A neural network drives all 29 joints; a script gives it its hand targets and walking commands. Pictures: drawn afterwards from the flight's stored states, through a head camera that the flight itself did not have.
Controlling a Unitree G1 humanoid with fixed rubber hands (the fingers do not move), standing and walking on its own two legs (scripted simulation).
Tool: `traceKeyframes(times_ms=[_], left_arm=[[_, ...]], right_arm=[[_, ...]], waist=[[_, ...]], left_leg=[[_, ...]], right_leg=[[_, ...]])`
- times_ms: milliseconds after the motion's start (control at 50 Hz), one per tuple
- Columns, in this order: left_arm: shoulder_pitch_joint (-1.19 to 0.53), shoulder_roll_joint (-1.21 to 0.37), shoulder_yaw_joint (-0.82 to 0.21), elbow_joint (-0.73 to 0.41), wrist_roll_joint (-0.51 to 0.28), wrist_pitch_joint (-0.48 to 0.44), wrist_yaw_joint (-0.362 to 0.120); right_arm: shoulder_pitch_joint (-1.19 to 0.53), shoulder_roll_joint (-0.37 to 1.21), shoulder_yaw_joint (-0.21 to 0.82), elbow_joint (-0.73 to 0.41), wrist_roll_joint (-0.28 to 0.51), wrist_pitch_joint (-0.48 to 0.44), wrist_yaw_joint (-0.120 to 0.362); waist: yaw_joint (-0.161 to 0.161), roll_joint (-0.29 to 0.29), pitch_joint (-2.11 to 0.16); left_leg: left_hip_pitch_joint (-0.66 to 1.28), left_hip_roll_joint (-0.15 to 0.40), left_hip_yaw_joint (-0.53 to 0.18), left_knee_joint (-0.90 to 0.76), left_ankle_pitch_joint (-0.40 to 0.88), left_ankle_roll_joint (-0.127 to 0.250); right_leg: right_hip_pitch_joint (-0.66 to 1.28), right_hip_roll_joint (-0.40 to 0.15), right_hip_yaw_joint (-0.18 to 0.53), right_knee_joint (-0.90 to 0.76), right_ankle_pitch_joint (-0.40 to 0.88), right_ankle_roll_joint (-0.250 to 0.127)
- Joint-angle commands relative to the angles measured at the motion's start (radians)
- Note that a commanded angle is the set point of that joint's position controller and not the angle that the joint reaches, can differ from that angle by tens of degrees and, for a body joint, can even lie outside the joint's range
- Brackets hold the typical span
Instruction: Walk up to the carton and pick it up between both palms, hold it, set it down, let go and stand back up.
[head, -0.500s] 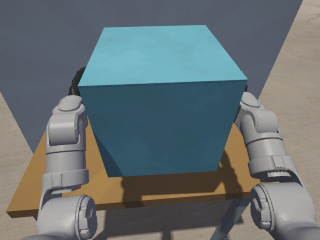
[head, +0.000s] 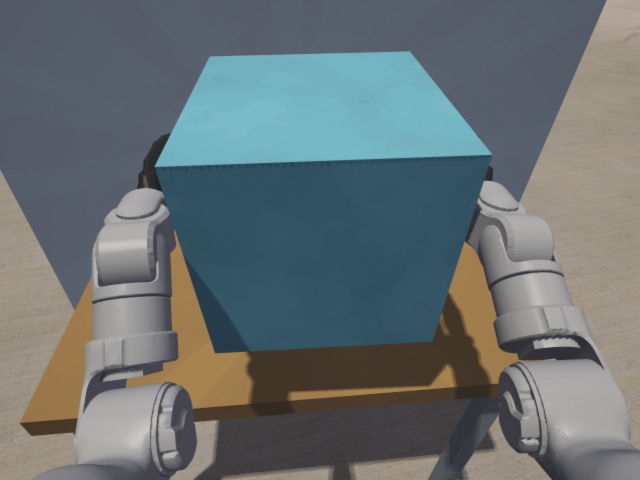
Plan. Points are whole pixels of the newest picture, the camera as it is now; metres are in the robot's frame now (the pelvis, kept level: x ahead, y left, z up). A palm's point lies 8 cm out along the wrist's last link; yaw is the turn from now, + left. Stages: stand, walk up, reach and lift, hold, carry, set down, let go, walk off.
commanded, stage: hold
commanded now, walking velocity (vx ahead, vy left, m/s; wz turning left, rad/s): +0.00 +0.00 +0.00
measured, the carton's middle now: (317, 194) +0.41 +0.00 +0.20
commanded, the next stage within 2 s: none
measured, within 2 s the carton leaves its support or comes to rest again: neither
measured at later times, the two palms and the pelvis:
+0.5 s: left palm (149, 198) +0.36 +0.20 +0.22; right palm (458, 187) +0.38 -0.17 +0.23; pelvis +0.01 +0.00 +0.00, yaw +0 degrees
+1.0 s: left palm (152, 195) +0.36 +0.19 +0.23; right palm (467, 188) +0.37 -0.18 +0.24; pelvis +0.01 +0.00 +0.00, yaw +0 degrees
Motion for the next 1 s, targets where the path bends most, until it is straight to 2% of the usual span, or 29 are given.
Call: traceKeyframes(times_ms=[0,80,100,120,160,180,260,320,380,440,500,620,700,820,980], left_arm=[[-0.777,-0.510,-0.465,-0.151,-0.154,-0.081,-0.142],[-0.787,-0.527,-0.482,-0.148,-0.167,-0.085,-0.132],[-0.852,-0.493,-0.489,-0.196,-0.186,-0.111,-0.134],[-0.834,-0.498,-0.501,-0.171,-0.191,-0.119,-0.129],[-0.839,-0.506,-0.506,-0.187,-0.197,-0.127,-0.123],[-0.830,-0.515,-0.508,-0.179,-0.193,-0.126,-0.120],[-0.754,-0.518,-0.463,-0.111,-0.139,-0.103,-0.130],[-0.723,-0.511,-0.444,-0.096,-0.118,-0.087,-0.147],[-0.747,-0.524,-0.478,-0.155,-0.148,-0.089,-0.151],[-0.792,-0.540,-0.535,-0.246,-0.202,-0.102,-0.135],[-0.790,-0.535,-0.553,-0.292,-0.219,-0.106,-0.118],[-0.674,-0.495,-0.478,-0.228,-0.129,-0.067,-0.132],[-0.681,-0.493,-0.478,-0.248,-0.124,-0.058,-0.141],[-0.740,-0.512,-0.525,-0.282,-0.177,-0.080,-0.124],[-0.711,-0.500,-0.464,-0.148,-0.127,-0.072,-0.153]], right_arm=[[-0.775,0.590,0.346,-0.305,0.136,-0.038,0.135],[-0.793,0.580,0.340,-0.311,0.138,-0.045,0.142],[-0.834,0.660,0.393,-0.364,0.143,-0.056,0.138],[-0.817,0.644,0.382,-0.369,0.147,-0.057,0.136],[-0.817,0.648,0.394,-0.373,0.154,-0.059,0.134],[-0.809,0.642,0.388,-0.354,0.153,-0.056,0.134],[-0.765,0.600,0.363,-0.271,0.125,-0.049,0.136],[-0.750,0.573,0.347,-0.242,0.114,-0.045,0.136],[-0.761,0.576,0.350,-0.288,0.134,-0.050,0.134],[-0.771,0.586,0.368,-0.378,0.171,-0.056,0.133],[-0.753,0.580,0.382,-0.429,0.189,-0.051,0.134],[-0.701,0.530,0.384,-0.360,0.157,-0.029,0.135],[-0.723,0.545,0.400,-0.383,0.170,-0.034,0.135],[-0.757,0.587,0.416,-0.462,0.194,-0.040,0.134],[-0.735,0.586,0.363,-0.317,0.113,-0.029,0.131]], waist=[[-0.019,0.054,-0.357],[-0.023,0.074,-0.373],[0.014,0.035,-0.475],[-0.001,0.053,-0.466],[0.006,0.059,-0.478],[0.006,0.074,-0.462],[0.009,0.061,-0.332],[-0.001,0.055,-0.283],[-0.019,0.064,-0.328],[-0.036,0.084,-0.419],[-0.038,0.096,-0.447],[-0.004,0.074,-0.334],[0.010,0.067,-0.348],[0.003,0.057,-0.415],[-0.003,0.032,-0.296]], left_leg=[[0.060,-0.044,0.016,-0.047,0.117,-0.006],[0.073,-0.040,0.008,-0.041,0.123,-0.013],[0.074,-0.059,0.020,-0.028,0.140,0.008],[0.083,-0.053,0.019,-0.029,0.151,0.004],[0.087,-0.055,0.014,-0.022,0.173,-0.002],[0.089,-0.055,0.012,-0.020,0.171,-0.007],[0.080,-0.042,0.016,-0.046,0.134,-0.007],[0.073,-0.034,0.017,-0.057,0.129,-0.011],[0.101,-0.035,0.013,-0.038,0.199,-0.026],[0.149,-0.041,0.007,0.002,0.308,-0.046],[0.176,-0.043,0.004,0.022,0.362,-0.057],[0.133,-0.037,0.010,-0.015,0.275,-0.040],[0.124,-0.038,0.014,-0.016,0.274,-0.034],[0.141,-0.047,0.017,0.005,0.298,-0.029],[0.065,-0.042,0.027,-0.061,0.098,-0.002]], right_leg=[[0.101,0.023,0.013,-0.023,0.134,0.025],[0.086,0.027,0.007,-0.021,0.121,0.021],[0.125,0.020,0.008,-0.018,0.154,0.048],[0.105,0.025,0.010,-0.013,0.182,0.046],[0.110,0.027,0.007,-0.009,0.189,0.047],[0.091,0.027,0.008,-0.008,0.174,0.046],[0.072,0.029,0.008,-0.030,0.096,0.029],[0.088,0.029,0.013,-0.037,0.085,0.019],[0.105,0.034,0.013,-0.030,0.137,0.020],[0.101,0.045,0.006,-0.014,0.216,0.026],[0.088,0.052,-0.001,-0.007,0.254,0.028],[0.111,0.042,0.005,-0.024,0.192,0.022],[0.127,0.042,0.007,-0.021,0.199,0.025],[0.100,0.045,0.006,-0.011,0.251,0.037],[0.092,0.020,0.021,-0.041,0.110,0.028]])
